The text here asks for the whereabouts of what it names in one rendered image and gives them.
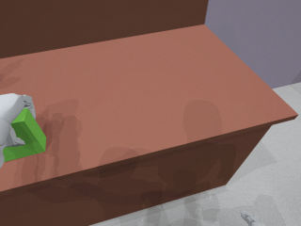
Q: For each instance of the table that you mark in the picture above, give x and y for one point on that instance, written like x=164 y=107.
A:
x=140 y=102

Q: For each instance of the robot left forearm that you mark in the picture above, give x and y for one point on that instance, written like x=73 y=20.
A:
x=4 y=132

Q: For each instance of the left robot hand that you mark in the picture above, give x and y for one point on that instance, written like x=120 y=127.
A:
x=11 y=105

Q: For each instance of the sponge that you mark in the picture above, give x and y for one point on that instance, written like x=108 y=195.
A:
x=27 y=129

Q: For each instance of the right robot hand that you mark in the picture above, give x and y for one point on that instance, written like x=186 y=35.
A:
x=250 y=219

